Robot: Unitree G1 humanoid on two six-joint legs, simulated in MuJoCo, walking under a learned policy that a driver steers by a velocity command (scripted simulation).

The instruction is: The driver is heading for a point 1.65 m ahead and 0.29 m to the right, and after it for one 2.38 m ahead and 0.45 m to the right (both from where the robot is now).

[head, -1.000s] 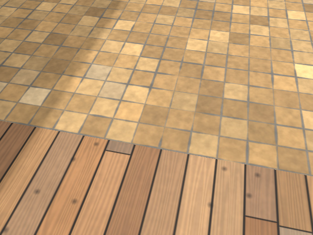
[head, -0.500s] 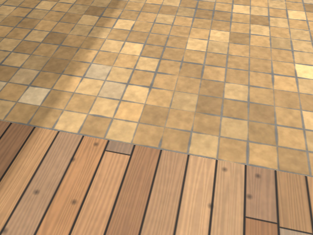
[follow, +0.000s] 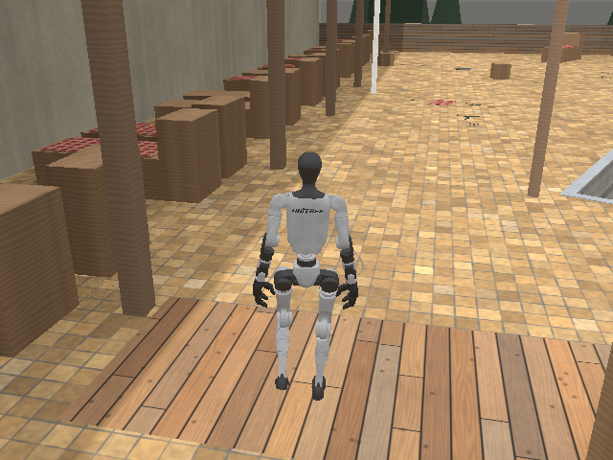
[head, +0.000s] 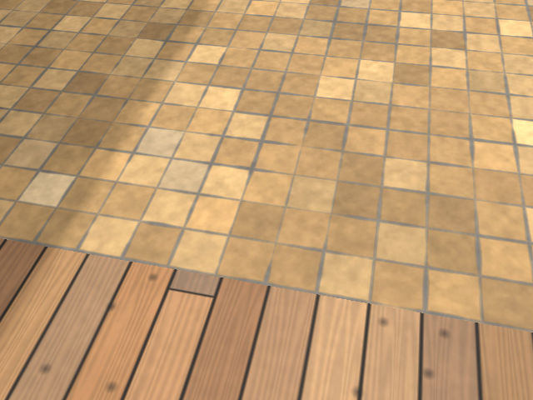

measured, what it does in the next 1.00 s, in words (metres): walks ahead: left foot, then right foot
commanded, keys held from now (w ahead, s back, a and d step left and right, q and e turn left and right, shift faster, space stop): w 0.58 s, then w+e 0.42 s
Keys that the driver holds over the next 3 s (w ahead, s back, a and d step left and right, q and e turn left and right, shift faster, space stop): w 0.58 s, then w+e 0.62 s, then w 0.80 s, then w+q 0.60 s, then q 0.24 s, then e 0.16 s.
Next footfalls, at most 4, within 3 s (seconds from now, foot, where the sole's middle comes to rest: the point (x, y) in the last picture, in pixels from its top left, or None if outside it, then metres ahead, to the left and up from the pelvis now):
0.34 left None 0.36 0.07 -0.78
0.90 right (323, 345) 0.66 -0.09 -0.78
1.44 left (300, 237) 1.02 -0.04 -0.78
1.98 right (384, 192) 1.20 -0.32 -0.78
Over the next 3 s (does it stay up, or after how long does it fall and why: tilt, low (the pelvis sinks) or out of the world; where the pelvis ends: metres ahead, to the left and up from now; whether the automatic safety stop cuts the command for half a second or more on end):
stays up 1.55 -0.30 0.00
